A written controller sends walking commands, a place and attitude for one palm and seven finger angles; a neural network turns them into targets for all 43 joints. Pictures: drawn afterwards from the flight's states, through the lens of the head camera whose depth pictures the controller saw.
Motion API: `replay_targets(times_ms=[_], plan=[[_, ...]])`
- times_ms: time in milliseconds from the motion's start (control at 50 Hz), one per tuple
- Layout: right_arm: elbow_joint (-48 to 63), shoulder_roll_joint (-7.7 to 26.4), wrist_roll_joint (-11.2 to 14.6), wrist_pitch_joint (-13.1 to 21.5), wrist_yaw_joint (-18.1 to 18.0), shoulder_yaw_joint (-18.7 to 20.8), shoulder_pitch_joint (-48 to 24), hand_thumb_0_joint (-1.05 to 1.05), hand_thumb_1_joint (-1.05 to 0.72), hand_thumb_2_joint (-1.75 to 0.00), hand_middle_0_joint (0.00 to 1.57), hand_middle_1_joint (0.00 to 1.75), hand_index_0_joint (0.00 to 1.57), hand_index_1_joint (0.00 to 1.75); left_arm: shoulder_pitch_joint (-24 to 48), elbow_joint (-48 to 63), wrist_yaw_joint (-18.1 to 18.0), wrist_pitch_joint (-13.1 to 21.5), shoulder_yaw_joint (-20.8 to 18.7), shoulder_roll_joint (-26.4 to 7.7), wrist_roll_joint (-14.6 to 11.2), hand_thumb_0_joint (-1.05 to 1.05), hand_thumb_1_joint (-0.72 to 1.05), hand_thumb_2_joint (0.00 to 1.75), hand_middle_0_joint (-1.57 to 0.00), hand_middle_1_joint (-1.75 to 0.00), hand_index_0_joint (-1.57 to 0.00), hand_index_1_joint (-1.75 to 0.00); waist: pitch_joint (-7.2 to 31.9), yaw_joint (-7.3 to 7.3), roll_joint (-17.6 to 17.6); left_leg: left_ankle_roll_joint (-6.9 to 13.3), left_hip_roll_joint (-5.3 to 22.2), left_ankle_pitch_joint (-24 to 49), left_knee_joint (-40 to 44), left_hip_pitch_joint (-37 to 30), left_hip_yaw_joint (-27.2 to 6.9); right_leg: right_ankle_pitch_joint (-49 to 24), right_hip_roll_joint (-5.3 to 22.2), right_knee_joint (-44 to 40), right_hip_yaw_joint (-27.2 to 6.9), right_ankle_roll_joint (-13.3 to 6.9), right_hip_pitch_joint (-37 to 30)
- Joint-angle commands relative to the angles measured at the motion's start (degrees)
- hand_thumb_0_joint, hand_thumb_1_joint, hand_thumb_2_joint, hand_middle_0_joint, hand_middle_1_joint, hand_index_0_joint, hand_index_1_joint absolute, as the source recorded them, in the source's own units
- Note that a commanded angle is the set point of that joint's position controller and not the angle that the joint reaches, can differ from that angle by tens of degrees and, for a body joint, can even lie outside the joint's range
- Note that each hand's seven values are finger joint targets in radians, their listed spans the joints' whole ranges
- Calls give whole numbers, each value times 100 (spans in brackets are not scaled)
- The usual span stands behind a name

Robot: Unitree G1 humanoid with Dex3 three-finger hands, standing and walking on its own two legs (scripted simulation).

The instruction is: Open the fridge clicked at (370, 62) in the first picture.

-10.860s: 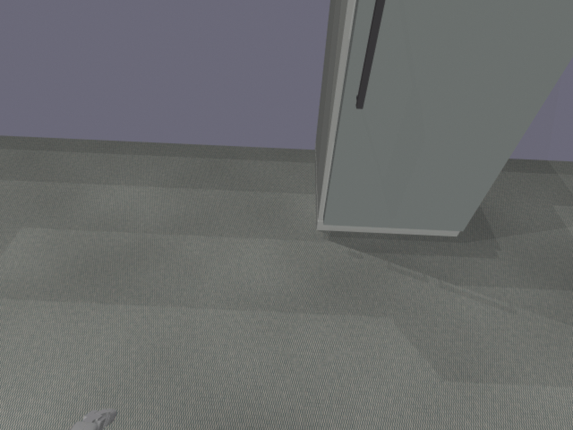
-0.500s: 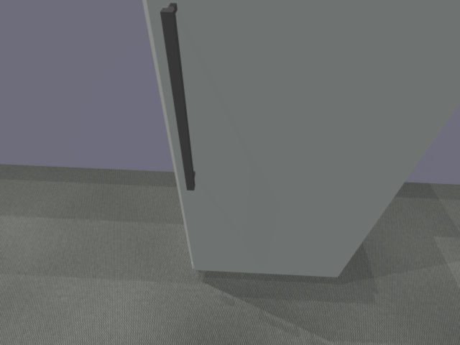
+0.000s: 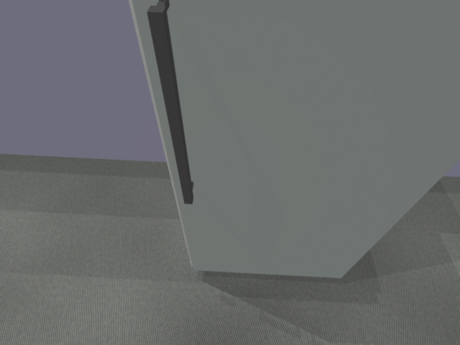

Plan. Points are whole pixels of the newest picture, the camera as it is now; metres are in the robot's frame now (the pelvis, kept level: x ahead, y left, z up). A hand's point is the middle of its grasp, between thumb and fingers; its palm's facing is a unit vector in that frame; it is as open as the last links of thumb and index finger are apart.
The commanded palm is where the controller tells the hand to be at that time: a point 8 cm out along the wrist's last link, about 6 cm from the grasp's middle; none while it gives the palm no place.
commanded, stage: come to a stop and stand still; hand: left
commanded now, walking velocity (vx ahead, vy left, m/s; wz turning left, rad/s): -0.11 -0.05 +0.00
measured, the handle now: (179, 128) +0.45 +0.13 +0.13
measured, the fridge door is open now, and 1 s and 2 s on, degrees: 0 0 0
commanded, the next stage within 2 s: none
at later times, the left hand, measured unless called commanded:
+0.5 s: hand out of the picture +0.02 +0.19 -0.19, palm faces +0.01 -0.98 -0.20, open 7.3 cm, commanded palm none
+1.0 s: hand out of the picture -0.10 +0.22 -0.18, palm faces +0.04 -0.98 -0.20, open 7.4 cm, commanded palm none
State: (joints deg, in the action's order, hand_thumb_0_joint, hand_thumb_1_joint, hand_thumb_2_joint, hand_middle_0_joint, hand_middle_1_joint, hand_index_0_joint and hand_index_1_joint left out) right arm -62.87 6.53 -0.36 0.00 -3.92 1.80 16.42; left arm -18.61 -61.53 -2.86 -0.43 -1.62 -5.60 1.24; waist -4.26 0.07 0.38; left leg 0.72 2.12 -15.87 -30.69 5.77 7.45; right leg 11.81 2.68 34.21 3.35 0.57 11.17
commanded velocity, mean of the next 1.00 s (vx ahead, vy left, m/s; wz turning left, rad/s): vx -0.01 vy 0.00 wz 0.00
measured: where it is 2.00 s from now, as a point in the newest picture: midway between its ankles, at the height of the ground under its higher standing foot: outside the picture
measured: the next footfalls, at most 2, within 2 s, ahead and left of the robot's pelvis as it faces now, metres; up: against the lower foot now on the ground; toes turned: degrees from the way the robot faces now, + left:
left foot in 0.40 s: +0.04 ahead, +0.10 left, +0.00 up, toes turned +2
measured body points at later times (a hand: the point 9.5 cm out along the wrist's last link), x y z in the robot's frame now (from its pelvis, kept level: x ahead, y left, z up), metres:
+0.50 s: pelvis -0.04 +0.02 -0.02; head -0.07 +0.02 +0.43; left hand +0.02 +0.24 -0.17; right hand +0.04 -0.23 -0.15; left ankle +0.00 +0.10 -0.75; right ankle -0.02 -0.13 -0.75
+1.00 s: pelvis -0.07 +0.04 -0.01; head -0.06 +0.04 +0.44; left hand -0.10 +0.27 -0.17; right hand -0.05 -0.20 -0.17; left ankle +0.00 +0.10 -0.75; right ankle -0.02 -0.12 -0.74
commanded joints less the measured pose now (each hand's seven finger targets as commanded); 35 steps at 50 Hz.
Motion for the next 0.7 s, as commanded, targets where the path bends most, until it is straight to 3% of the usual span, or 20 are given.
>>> replay_targets(times_ms=[0,60,80,100,120,140,160,220,240,260,280,300,340,360,380,400,440,520,600,680], plan=[[92,889,-67,8,-8,282,807,0,-90,-90,20,30,20,30,-60,479,35,-27,-218,-526,33,0,90,90,-20,-30,-20,-30,-219,-185,632,498,1193,5219,458,-569,-739,280,-49,353,79,-26,1012],[195,969,-91,21,-1,292,674,0,-90,-90,20,30,20,30,5,616,80,-32,-253,-537,43,0,90,90,-20,-30,-20,-30,-80,-73,635,526,1222,5568,294,-626,-710,589,-78,-87,109,-92,846],[247,972,-69,20,8,285,547,0,-90,-90,20,30,20,30,-211,582,84,-16,-266,-589,39,0,90,90,-20,-30,-20,-30,138,62,580,442,1126,5432,74,-497,-631,-43,-84,-419,140,-107,446],[305,968,-43,12,25,273,501,0,-90,-90,20,30,20,30,-511,529,74,31,-285,-735,39,0,90,90,-20,-30,-20,-30,563,178,282,271,890,4770,-370,-208,-477,-1721,74,-741,-2,-148,-249],[381,771,0,7,45,260,617,0,-90,-90,20,30,20,30,-738,467,30,95,-326,-1043,50,0,90,90,-20,-30,-20,-30,1052,191,-440,45,475,3292,-1114,500,-265,-4044,743,-615,-688,-432,-1174],[474,531,26,-27,70,216,410,0,-90,-90,20,30,20,30,-865,360,1,128,-363,-1266,21,0,90,90,-20,-30,-20,-30,1102,279,-1075,-169,-76,-504,-1789,1320,-119,-6123,1589,-604,-1188,-1000,-1688],[568,417,56,-93,71,181,30,0,-90,-90,20,30,20,30,-723,285,-16,118,-314,-1321,-7,0,90,90,-20,-30,-20,-30,1062,338,-1293,-146,-28,-1963,-2193,1633,-542,-6465,1860,-638,-1259,-1338,-1665],[520,432,47,-96,134,150,-78,0,-90,-90,20,30,20,30,176,543,-53,83,-231,-1143,46,0,90,90,-20,-30,-20,-30,572,69,-1053,-124,163,-1692,-1745,1568,-723,-4562,1531,-847,-923,-1303,-922],[868,854,49,17,203,221,-327,0,-90,-90,20,30,20,30,-66,656,-234,95,-277,-1714,55,0,90,90,-20,-30,-20,-30,1428,56,-2157,-227,-305,-1688,-2223,2112,-213,-7555,1216,-297,-1355,-933,-1855],[1164,758,18,-15,275,220,-425,0,-90,-90,20,30,20,30,-58,975,-204,150,-255,-1516,8,0,90,90,-20,-30,-20,-30,1367,106,-1332,-13,-77,-1133,-2032,2044,-581,-6319,1314,-297,-1106,-910,-1665],[1141,670,53,-48,298,153,-535,0,-90,-90,20,30,20,30,117,956,-163,168,-234,-1463,3,0,90,90,-20,-30,-20,-30,1183,42,-625,5,-47,-1022,-1647,1620,-531,-5055,1332,-524,-929,-995,-1046],[1047,555,48,-66,308,88,-316,0,-90,-90,20,30,20,30,321,979,-138,149,-179,-1513,-4,0,90,90,-20,-30,-20,-30,1073,-164,-147,-52,-148,-648,-923,1122,-456,-3837,1168,-571,-808,-964,-574],[929,616,-35,-23,347,53,131,0,-90,-90,20,30,20,30,511,996,-69,87,-89,-1340,-59,0,90,90,-20,-30,-20,-30,425,-286,552,-37,-88,395,320,439,-513,-1248,619,-333,-447,-519,394],[977,962,-62,25,340,77,190,0,-90,-90,20,30,20,30,393,991,-33,29,-48,-1155,-78,0,90,90,-20,-30,-20,-30,236,-197,1165,197,508,854,647,751,-1277,227,216,-290,-260,-228,548],[1113,1215,-97,25,323,82,5,0,-90,-90,20,30,20,30,279,989,-19,-15,-35,-1030,-78,0,90,90,-20,-30,-20,-30,30,-55,1288,508,1022,319,1195,1324,-2020,1106,-47,-286,-82,-94,437],[1256,1319,-131,-19,326,86,-273,0,-90,-90,20,30,20,30,203,1011,2,-16,-34,-974,-43,0,90,90,-20,-30,-20,-30,-309,51,726,615,1037,-1065,1438,1977,-2067,1185,-111,-461,-119,-115,251],[1342,1266,-132,1,336,79,-479,0,-90,-90,20,30,20,30,262,955,58,-46,6,-972,58,0,90,90,-20,-30,-20,-30,-799,58,717,393,599,-2132,1688,2351,-1824,1210,-105,-492,-161,-178,397],[1356,1181,-106,25,331,26,-464,0,-90,-90,20,30,20,30,-98,881,115,43,56,-987,43,0,90,90,-20,-30,-20,-30,-447,103,513,352,423,-1761,1625,1813,-1586,906,-57,-818,-404,-231,386],[1309,1226,-97,-5,358,23,-288,0,-90,-90,20,30,20,30,-74,920,126,89,70,-1097,23,0,90,90,-20,-30,-20,-30,-68,-21,-130,284,302,-1592,1356,1252,-1421,1769,42,-1252,-846,-247,818],[1208,1236,-93,-15,357,43,-215,0,-90,-90,20,30,20,30,-176,866,131,93,63,-1060,20,0,90,90,-20,-30,-20,-30,-18,-47,-140,289,299,-1557,1379,1192,-1450,1774,-40,-1203,-945,-232,917]])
